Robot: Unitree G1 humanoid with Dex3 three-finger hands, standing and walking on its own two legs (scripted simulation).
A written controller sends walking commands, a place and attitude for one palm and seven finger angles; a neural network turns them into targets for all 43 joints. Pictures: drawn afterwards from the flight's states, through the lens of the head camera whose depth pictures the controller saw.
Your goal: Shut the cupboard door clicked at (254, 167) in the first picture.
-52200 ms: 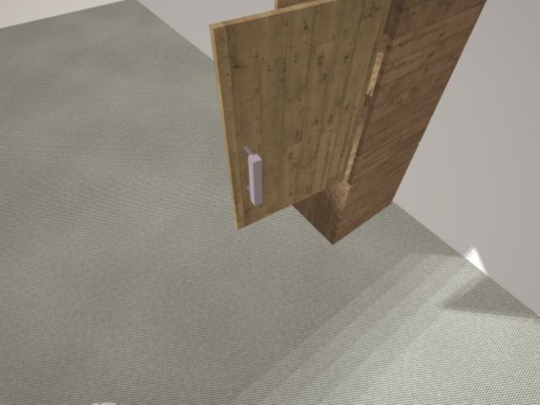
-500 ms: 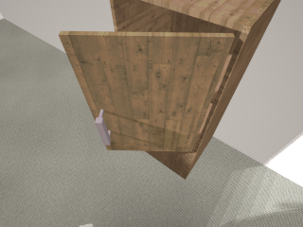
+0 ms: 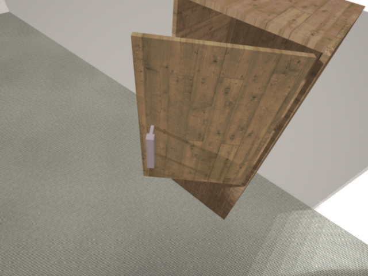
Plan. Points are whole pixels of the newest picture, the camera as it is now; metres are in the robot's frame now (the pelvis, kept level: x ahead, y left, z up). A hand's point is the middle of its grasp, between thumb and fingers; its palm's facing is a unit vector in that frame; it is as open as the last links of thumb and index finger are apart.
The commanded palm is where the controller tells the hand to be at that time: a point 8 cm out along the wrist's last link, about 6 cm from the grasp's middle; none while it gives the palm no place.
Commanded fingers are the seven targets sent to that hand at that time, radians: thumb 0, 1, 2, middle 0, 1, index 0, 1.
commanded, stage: come to a stop and stand still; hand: left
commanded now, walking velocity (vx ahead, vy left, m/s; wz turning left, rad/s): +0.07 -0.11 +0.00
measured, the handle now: (151, 147) +0.51 +0.13 -0.11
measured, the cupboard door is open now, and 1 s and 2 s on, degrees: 36 36 36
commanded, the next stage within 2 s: look again from close up in 0.66 s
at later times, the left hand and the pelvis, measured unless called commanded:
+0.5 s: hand out of the picture -0.03 +0.11 -0.19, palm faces +0.06 -0.98 -0.17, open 7.3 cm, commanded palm none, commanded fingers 0.00 0.90 0.90 -0.20 -0.30 -0.20 -0.30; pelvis -0.03 -0.06 -0.01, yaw +3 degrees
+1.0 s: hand out of the picture -0.04 +0.12 -0.18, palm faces +0.04 -0.98 -0.21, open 7.4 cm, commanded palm none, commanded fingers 0.00 0.90 0.90 -0.20 -0.30 -0.20 -0.30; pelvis -0.03 -0.05 -0.01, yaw +1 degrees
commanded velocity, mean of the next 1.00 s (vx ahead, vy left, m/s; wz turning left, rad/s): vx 0.01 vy -0.01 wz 0.00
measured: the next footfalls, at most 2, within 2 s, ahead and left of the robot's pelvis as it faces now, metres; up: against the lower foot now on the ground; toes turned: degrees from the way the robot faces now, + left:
right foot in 0.28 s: -0.01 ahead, -0.16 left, +0.00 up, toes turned -1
